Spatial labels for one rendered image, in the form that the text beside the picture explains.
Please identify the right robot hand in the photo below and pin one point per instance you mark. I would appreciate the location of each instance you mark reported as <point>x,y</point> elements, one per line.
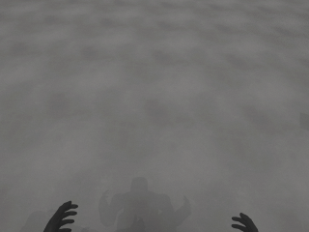
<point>245,220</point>

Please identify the left robot hand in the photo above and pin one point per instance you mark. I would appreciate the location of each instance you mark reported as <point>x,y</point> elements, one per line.
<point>56,221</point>

